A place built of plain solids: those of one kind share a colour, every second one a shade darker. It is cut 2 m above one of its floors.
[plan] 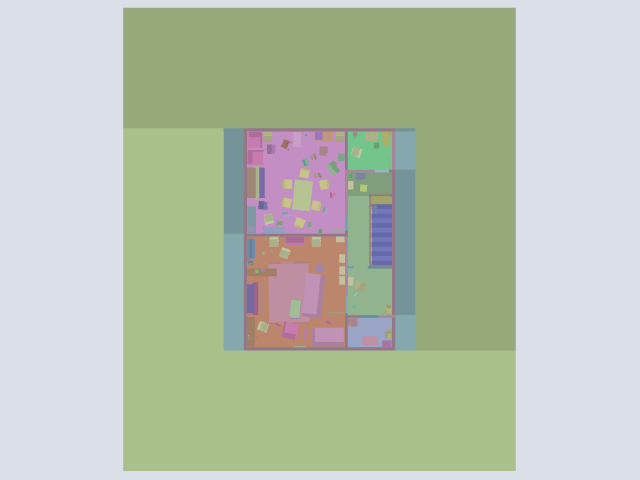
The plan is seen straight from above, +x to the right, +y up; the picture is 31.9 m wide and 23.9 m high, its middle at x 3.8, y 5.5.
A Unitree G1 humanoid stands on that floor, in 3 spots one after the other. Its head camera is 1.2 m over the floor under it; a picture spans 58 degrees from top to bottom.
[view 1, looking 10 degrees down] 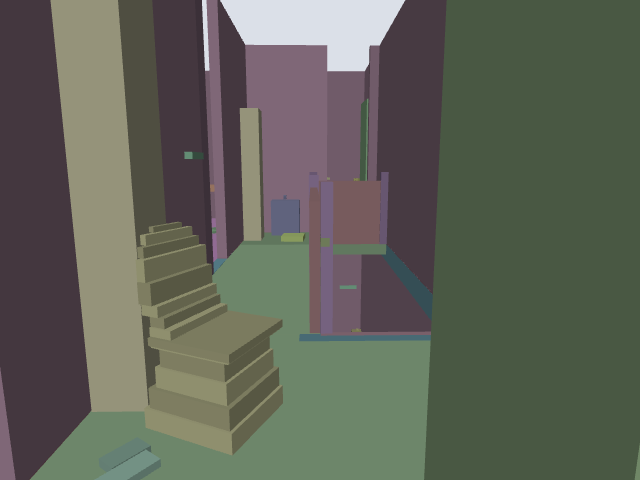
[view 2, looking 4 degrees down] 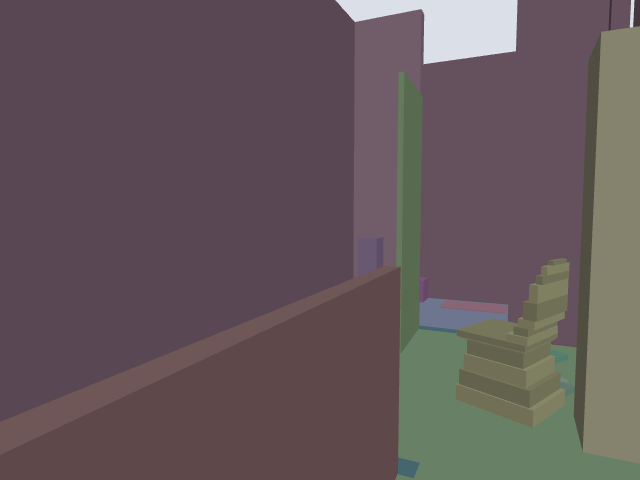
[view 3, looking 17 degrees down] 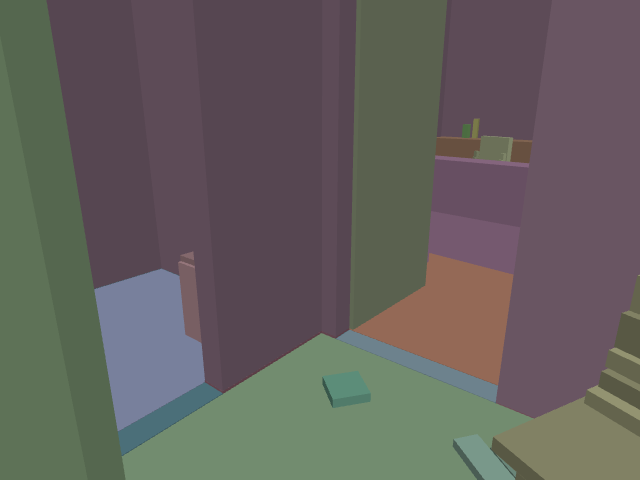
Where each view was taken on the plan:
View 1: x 6.28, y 1.27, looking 89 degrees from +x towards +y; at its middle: stair_guard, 2.98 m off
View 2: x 5.78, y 6.08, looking -65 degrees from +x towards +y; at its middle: wall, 3.84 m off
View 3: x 6.86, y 3.11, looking -141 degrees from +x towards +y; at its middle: wall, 2.25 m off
